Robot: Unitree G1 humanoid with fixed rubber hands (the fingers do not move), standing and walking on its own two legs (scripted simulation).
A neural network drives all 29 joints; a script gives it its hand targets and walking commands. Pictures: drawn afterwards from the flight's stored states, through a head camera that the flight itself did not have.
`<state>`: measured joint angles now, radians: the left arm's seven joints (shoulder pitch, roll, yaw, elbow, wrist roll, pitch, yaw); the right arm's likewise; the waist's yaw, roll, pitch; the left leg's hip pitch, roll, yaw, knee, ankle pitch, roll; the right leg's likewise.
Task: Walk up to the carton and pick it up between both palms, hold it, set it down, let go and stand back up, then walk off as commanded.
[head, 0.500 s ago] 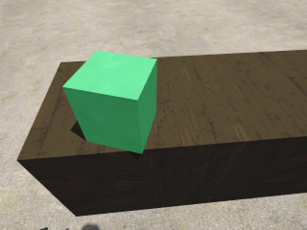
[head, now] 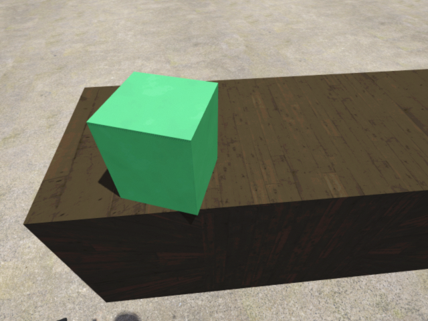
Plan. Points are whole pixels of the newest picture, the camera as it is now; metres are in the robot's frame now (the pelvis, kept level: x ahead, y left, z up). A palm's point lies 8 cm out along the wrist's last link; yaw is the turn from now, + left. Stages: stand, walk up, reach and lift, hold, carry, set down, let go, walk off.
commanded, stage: walk up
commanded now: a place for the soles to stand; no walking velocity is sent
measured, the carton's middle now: (166, 144) +0.52 +0.12 +0.04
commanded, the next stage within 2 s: none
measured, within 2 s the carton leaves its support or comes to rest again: neither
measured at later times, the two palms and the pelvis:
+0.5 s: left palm out of the picture +0.03 +0.49 -0.11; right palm out of the picture +0.12 -0.16 -0.11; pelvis +0.03 +0.15 -0.02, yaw +3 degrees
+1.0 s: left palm out of the picture +0.08 +0.57 -0.09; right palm out of the picture +0.11 -0.08 -0.06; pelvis +0.05 +0.24 +0.02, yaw -1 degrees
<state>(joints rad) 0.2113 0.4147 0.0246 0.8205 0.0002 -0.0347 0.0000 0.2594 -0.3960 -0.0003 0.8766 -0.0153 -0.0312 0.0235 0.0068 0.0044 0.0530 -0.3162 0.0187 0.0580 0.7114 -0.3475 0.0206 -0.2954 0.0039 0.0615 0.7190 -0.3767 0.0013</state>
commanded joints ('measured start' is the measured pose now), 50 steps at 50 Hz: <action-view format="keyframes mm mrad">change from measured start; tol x32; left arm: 1 316 403 137 80 13 -65 65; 48 496 252 102 103 24 15 47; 50 157 242 98 15 30 23 68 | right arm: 1 -162 -234 -101 -189 -47 31 26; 15 -138 -255 -144 -214 -24 41 76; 19 295 -368 -197 -57 -49 26 35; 50 -14 -118 -87 -94 38 16 -35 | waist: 1 96 -168 -50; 16 -54 -179 -23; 19 -196 362 -119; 32 -1 -82 86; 47 137 171 -106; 50 44 -350 -137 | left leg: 1 -473 -24 -61 298 -219 28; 14 -284 87 -79 168 -96 4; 19 397 198 -315 -270 28 20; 23 -15 302 -542 -579 -584 38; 38 208 263 -256 -538 -213 -81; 45 317 163 -92 -478 581 -357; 48 209 23 81 80 1021 -378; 50 -119 -46 -80 462 -226 -122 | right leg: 1 386 -353 518 -315 194 -232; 15 11 -299 225 -167 359 -221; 18 -240 -96 -18 312 294 -109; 19 -480 44 -23 507 -211 -45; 23 -429 -64 20 598 -71 -59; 47 99 -25 -173 -383 90 -45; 50 200 -297 382 -358 344 -294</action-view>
